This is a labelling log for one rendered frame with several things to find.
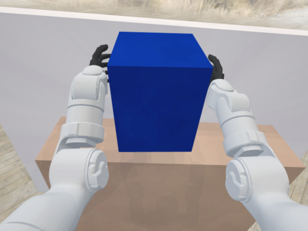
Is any right robot upper arm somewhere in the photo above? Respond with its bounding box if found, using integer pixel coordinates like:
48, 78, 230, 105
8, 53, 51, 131
225, 156, 308, 231

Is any robot left hand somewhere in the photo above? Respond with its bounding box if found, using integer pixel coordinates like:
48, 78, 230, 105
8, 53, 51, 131
89, 44, 111, 83

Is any left robot upper arm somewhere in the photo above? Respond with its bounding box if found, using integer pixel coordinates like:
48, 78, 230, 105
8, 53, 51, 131
0, 148, 109, 231

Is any robot right hand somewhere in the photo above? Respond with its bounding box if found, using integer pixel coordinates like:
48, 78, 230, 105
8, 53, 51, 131
208, 54, 224, 85

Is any left robot forearm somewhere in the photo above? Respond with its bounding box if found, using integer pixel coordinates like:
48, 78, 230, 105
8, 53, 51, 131
49, 65, 108, 181

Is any right robot forearm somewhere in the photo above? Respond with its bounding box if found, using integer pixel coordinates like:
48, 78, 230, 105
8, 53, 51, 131
206, 79, 289, 184

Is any carton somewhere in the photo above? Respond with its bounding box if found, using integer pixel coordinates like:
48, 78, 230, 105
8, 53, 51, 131
107, 32, 213, 152

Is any pedestal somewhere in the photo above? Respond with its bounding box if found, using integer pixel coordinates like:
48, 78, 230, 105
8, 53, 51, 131
35, 116, 306, 231

